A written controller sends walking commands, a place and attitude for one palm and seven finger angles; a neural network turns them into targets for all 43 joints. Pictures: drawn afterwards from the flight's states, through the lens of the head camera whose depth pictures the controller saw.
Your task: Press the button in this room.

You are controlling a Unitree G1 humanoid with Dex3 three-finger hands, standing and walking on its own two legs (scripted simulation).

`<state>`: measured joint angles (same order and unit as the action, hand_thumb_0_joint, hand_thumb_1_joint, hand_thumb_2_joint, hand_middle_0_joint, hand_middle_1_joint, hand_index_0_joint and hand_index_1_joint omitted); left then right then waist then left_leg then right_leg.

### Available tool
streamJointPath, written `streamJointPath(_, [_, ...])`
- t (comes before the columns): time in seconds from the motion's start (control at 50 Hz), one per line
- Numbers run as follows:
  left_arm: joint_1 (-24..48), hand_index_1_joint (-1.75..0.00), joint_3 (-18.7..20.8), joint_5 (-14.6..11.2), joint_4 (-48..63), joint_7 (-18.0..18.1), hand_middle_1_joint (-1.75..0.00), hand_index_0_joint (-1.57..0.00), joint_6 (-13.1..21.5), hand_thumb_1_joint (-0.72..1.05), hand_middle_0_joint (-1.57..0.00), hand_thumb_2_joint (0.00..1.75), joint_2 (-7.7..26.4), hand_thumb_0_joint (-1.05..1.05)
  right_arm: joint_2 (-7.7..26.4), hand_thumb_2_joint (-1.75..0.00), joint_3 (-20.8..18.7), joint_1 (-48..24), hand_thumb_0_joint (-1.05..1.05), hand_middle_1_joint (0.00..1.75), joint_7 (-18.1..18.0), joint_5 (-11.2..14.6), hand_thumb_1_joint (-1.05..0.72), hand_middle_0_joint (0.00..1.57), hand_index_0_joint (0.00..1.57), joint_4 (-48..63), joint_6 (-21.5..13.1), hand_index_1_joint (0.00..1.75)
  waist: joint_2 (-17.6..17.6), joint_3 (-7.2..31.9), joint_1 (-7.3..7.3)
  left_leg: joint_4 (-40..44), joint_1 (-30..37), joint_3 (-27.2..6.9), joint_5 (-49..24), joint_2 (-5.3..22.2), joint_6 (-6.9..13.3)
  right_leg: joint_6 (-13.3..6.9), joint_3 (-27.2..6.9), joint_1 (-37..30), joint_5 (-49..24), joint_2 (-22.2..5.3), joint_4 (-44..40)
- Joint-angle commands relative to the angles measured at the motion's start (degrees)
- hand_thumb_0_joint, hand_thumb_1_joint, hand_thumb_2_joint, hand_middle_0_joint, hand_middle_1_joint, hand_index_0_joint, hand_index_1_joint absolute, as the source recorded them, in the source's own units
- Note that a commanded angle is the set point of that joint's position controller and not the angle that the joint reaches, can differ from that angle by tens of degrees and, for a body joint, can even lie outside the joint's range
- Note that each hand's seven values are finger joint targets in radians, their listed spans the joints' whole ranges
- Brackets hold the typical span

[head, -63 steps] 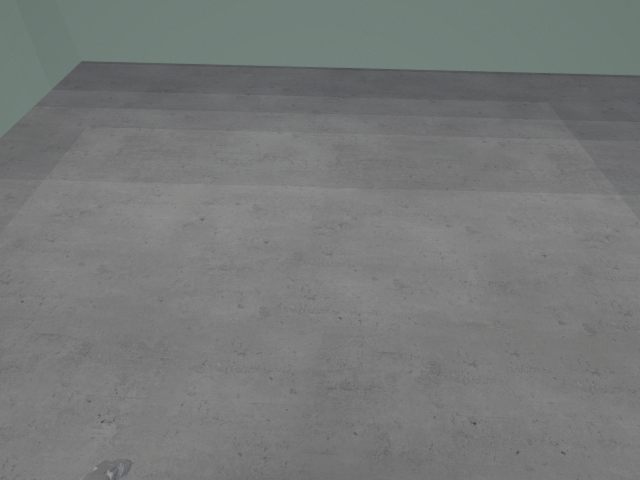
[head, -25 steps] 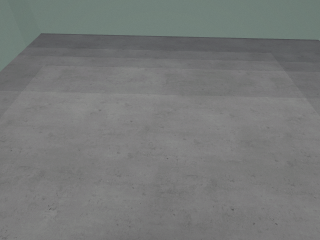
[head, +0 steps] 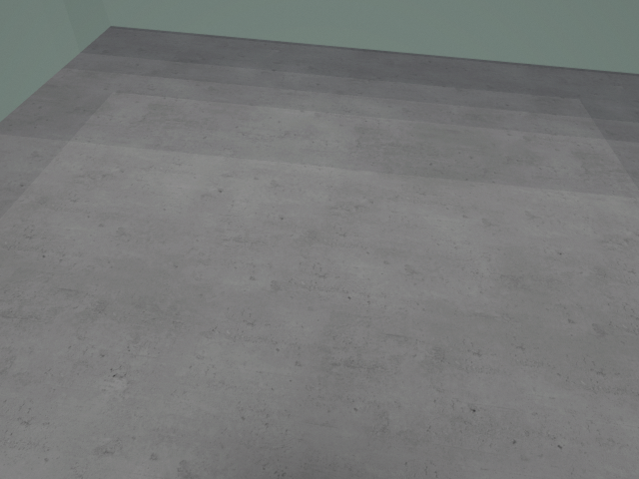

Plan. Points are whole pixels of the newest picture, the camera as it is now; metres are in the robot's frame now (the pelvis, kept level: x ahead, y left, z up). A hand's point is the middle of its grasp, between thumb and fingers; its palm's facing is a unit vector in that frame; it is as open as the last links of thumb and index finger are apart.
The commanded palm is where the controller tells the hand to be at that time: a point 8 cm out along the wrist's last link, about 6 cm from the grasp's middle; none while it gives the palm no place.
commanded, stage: turn or walk to find it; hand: left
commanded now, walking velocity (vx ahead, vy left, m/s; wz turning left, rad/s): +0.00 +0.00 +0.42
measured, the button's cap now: out of the picture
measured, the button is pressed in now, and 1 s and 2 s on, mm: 0 0 0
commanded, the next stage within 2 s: none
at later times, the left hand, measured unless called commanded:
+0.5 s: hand out of the picture +0.01 +0.18 -0.14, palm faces +0.21 -0.93 -0.30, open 7.4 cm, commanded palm none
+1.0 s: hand out of the picture -0.14 +0.20 -0.18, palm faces +0.45 -0.86 -0.22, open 7.4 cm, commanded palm none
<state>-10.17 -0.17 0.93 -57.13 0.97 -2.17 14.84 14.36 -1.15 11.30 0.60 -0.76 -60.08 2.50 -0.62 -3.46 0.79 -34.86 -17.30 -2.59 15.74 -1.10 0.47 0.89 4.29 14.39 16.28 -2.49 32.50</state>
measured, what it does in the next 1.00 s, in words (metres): steps on the spot, turning left: right foot, then left foot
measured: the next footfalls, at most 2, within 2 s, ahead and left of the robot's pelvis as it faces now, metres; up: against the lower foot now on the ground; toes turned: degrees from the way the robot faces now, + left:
right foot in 0.40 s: +0.00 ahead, -0.13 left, +0.00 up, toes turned +9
left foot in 0.86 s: -0.07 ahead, +0.10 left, +0.00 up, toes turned +27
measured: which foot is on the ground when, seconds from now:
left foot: down 0.00-0.42, up 0.44-0.84, down 0.86-1.00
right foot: down 0.00-0.02, up 0.04-0.38, down 0.40-0.88, up 0.90-1.00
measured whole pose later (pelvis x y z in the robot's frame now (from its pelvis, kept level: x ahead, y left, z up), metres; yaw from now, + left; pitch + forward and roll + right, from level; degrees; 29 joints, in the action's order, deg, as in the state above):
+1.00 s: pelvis -0.06 +0.01 +0.01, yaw +24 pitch +0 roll -1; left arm -16.5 3.3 1.1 -56.8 1.3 -3.9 14.7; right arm 10.1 -2.1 7.2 -0.1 -0.8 -54.2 1.1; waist -3.6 -4.5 -1.8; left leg -31.4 -13.2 2.9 18.2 -0.5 3.0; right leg 3.6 4.2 23.8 28.5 -5.8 60.7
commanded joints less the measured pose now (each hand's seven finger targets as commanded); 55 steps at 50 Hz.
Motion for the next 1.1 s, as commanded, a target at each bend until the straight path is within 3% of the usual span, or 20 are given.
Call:
streamJointPath(0.0, [1.87,-0.30,2.87,-0.04,6.34,0.84,-0.30,-0.20,0.11,0.90,-0.20,0.90,7.67,0.00,10.97,-0.90,-2.71,4.49,0.00,0.30,-0.28,-0.57,-0.90,0.20,0.20,4.69,-1.52,0.30,10.82,2.32,1.53,14.04,2.34,-17.14,-10.12,12.54,4.52,0.51,0.98,8.55,5.35,-2.04,7.99])
streamJointPath(0.02, [3.46,-0.30,2.65,0.02,7.37,1.00,-0.30,-0.20,0.18,0.90,-0.20,0.90,6.91,0.00,12.54,-0.90,-3.28,5.68,0.00,0.30,-0.66,-0.57,-0.90,0.20,0.20,4.90,-1.81,0.30,16.87,1.02,2.13,20.71,1.72,-27.28,-13.27,17.62,9.13,1.50,-0.25,11.08,15.75,1.68,18.80])
streamJointPath(0.06, [1.42,-0.30,3.32,0.19,6.71,1.03,-0.30,-0.20,-0.01,0.90,-0.20,0.90,6.90,0.00,11.51,-0.90,-3.36,4.69,0.00,0.30,-1.61,-0.22,-0.90,0.20,0.20,5.45,-2.00,0.30,11.61,2.78,0.57,20.32,3.02,-26.17,-14.40,16.78,11.21,0.97,-6.20,13.59,14.05,-0.37,27.56])
streamJointPath(0.14, [-0.12,-0.30,3.32,-0.11,5.95,0.46,-0.30,-0.20,0.39,0.90,-0.20,0.90,4.01,0.00,9.71,-0.90,-3.76,3.29,0.00,0.30,-2.06,-0.32,-0.90,0.20,0.20,6.63,-1.98,0.30,7.99,6.99,0.07,16.41,7.95,-19.67,-16.35,12.15,10.15,1.95,-4.99,13.05,10.38,0.35,25.24])
streamJointPath(0.24, [0.74,-0.30,3.33,-0.53,7.30,0.67,-0.30,-0.20,0.62,0.90,-0.20,0.90,2.07,0.00,9.05,-0.90,-4.58,6.54,0.00,0.30,-2.15,-0.58,-0.90,0.20,0.20,6.25,-1.39,0.30,9.56,9.24,1.92,15.04,12.07,-22.95,-21.90,11.71,10.57,2.17,-4.84,9.91,12.21,2.14,13.82])
streamJointPath(0.34, [-6.12,-0.30,4.00,-0.78,5.99,1.03,-0.30,-0.20,0.75,0.90,-0.20,0.90,3.05,0.00,8.81,-0.90,-5.21,2.99,0.00,0.30,-1.38,-0.37,-0.90,0.20,0.20,8.16,-0.60,0.30,9.84,8.73,-1.20,13.88,1.70,-21.36,-12.64,7.38,6.22,1.46,-3.07,-5.26,1.84,3.50,-4.79])
streamJointPath(0.36, [-8.44,-0.30,4.50,-0.50,5.57,1.17,-0.30,-0.20,0.99,0.90,-0.20,0.90,4.33,0.00,7.72,-0.90,-5.11,2.00,0.00,0.30,-1.12,-0.15,-0.90,0.20,0.20,8.87,-0.35,0.30,6.44,7.96,-2.31,11.99,-5.07,-18.86,-4.95,4.80,3.70,0.82,-3.78,-11.87,-1.43,1.49,-11.34])
streamJointPath(0.38, [-9.46,-0.30,5.42,0.41,5.65,1.54,-0.30,-0.20,1.39,0.90,-0.20,0.90,8.50,0.00,4.49,-0.90,-4.85,1.98,0.00,0.30,-0.78,0.24,-0.90,0.20,0.20,9.60,-0.07,0.30,-5.26,6.28,-2.90,0.34,-16.25,-11.29,6.76,-0.73,0.02,-2.81,-15.19,-17.21,6.17,-10.15,-17.75])
streamJointPath(0.4, [-6.71,-0.30,5.75,0.86,7.34,1.63,-0.30,-0.20,1.47,0.90,-0.20,0.90,12.19,0.00,3.13,-0.90,-4.79,1.18,0.00,0.30,-0.99,-0.27,-0.90,0.20,0.20,11.13,-0.15,0.30,-17.40,1.78,-3.13,-15.27,-22.92,-2.22,13.88,-5.51,-2.96,-8.47,-29.31,-10.56,7.39,-23.25,-22.09])
streamJointPath(0.42, [-3.38,-0.30,5.29,0.28,8.78,1.86,-0.30,-0.20,1.22,0.90,-0.20,0.90,11.20,0.00,6.11,-0.90,-5.62,0.32,0.00,0.30,-0.80,-0.82,-0.90,0.20,0.20,10.88,0.04,0.30,-9.59,1.23,-2.12,-23.65,-17.75,-4.55,13.50,-2.03,-2.11,-9.63,-24.79,-0.81,5.05,-24.29,-21.31])
streamJointPath(0.48, [1.38,-0.30,4.10,0.18,9.48,1.37,-0.30,-0.20,2.39,0.90,-0.20,0.90,6.33,0.00,4.60,-0.90,-5.28,3.50,0.00,0.30,0.16,-0.59,-0.90,0.20,0.20,7.40,0.84,0.30,-7.71,-2.71,1.51,-33.24,-15.47,-1.95,4.45,-0.21,-2.66,-7.12,-12.12,2.39,-5.14,-13.72,-18.26])
streamJointPath(0.52, [-0.72,-0.30,3.97,0.23,8.95,1.28,-0.30,-0.20,2.85,0.90,-0.20,0.90,5.32,0.00,3.75,-0.90,-4.97,4.23,0.00,0.30,0.30,-0.30,-0.90,0.20,0.20,6.92,0.74,0.30,-7.95,-1.83,1.42,-34.22,-16.56,0.05,2.25,0.22,-3.48,-6.79,-7.32,-1.56,-14.19,-12.47,-15.74])
streamJointPath(0.7, [-10.92,-0.30,4.66,1.04,5.73,1.36,-0.30,-0.20,2.53,0.90,-0.20,0.90,7.84,0.00,2.50,-0.90,-3.14,-5.55,0.00,0.30,0.07,0.08,-0.90,0.20,0.20,9.16,0.49,0.30,-10.38,1.13,-3.50,-16.31,-11.16,5.11,9.32,2.22,-4.06,-9.48,-5.17,-9.86,-32.61,-15.95,-9.73])
streamJointPath(0.78, [-9.81,-0.30,5.46,1.07,5.23,1.25,-0.30,-0.20,2.15,0.90,-0.20,0.90,9.42,0.00,2.39,-0.90,-2.77,-3.46,0.00,0.30,-0.10,0.43,-0.90,0.20,0.20,8.83,-0.44,0.30,-11.46,4.66,-2.54,-2.57,-2.27,7.78,6.83,1.31,-2.62,-7.83,-3.11,-9.72,-35.35,-16.39,-4.76])
streamJointPath(0.82, [-7.92,-0.30,5.40,0.28,5.37,1.04,-0.30,-0.20,1.87,0.90,-0.20,0.90,8.66,0.00,4.70,-0.90,-3.17,1.73,0.00,0.30,-0.14,0.28,-0.90,0.20,0.20,7.61,-1.34,0.30,-6.43,7.73,0.67,11.77,9.64,6.28,-6.94,2.67,-1.48,-3.47,1.25,-4.58,-29.11,-14.05,4.54])
streamJointPath(0.84, [-9.21,-0.30,5.04,-0.21,6.81,0.76,-0.30,-0.20,1.56,0.90,-0.20,0.90,5.70,0.00,10.11,-0.90,-4.34,4.10,0.00,0.30,-0.35,-0.26,-0.90,0.20,0.20,7.57,-2.08,0.30,8.58,11.33,1.60,14.40,20.44,-7.93,-24.06,14.59,2.96,0.75,5.02,7.52,-8.67,-7.93,15.98])
streamJointPath(0.86, [-7.54,-0.30,3.84,-0.02,8.41,0.80,-0.30,-0.20,1.24,0.90,-0.20,0.90,2.65,0.00,13.94,-0.90,-5.16,6.63,0.00,0.30,-0.80,0.40,-0.90,0.20,0.20,6.90,-1.85,0.30,17.74,11.30,2.15,12.98,22.63,-18.82,-50.22,24.58,9.56,3.26,2.21,16.83,21.59,-2.90,25.27])
streamJointPath(0.88, [-6.28,-0.30,4.07,0.25,8.24,1.17,-0.30,-0.20,0.45,0.90,-0.20,0.90,4.22,0.00,13.07,-0.90,-4.95,7.01,0.00,0.30,-0.92,0.24,-0.90,0.20,0.20,6.34,-1.32,0.30,10.79,11.05,2.52,11.81,18.93,-12.70,-45.83,24.77,12.14,2.28,-1.66,14.66,21.04,-4.06,29.85])
streamJointPath(0.96, [-3.77,-0.30,4.74,0.19,5.88,0.26,-0.30,-0.20,0.21,0.90,-0.20,0.90,3.89,0.00,8.04,-0.90,-3.45,0.42,0.00,0.30,-2.12,-0.07,-0.90,0.20,0.20,8.02,-2.10,0.30,8.91,4.15,0.01,13.84,12.54,-8.06,-38.55,15.68,8.53,3.55,-3.53,16.87,8.97,-4.09,34.06])
streamJointPath(1.08, [-3.49,-0.30,4.88,0.16,5.75,0.11,-0.30,-0.20,-0.11,0.90,-0.20,0.90,3.47,0.00,7.52,-0.90,-3.64,2.30,0.00,0.30,-2.06,0.03,-0.90,0.20,0.20,7.93,-2.57,0.30,7.96,3.75,-0.25,15.80,12.17,-8.69,-33.40,12.89,8.28,4.92,-3.31,15.87,4.42,-3.04,30.00])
